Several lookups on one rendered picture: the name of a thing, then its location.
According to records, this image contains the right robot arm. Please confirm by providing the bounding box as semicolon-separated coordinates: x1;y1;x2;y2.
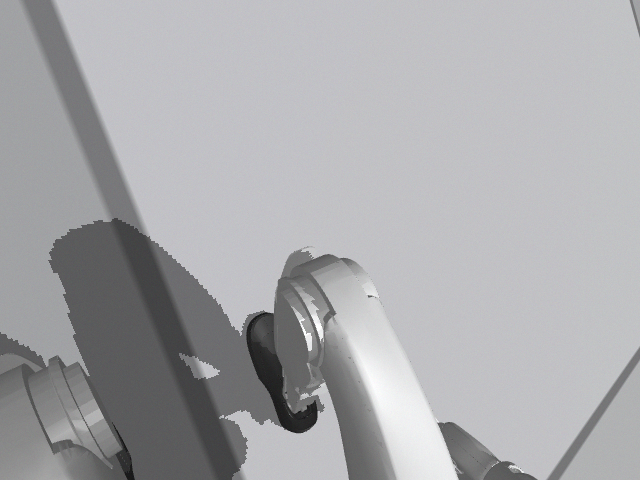
483;461;537;480

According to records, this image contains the right robot foot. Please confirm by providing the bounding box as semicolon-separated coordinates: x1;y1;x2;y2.
246;313;318;433

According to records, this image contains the right robot hand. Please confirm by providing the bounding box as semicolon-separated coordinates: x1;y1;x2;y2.
436;419;501;480

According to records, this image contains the left robot foot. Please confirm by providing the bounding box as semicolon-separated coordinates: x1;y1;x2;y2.
113;424;135;480

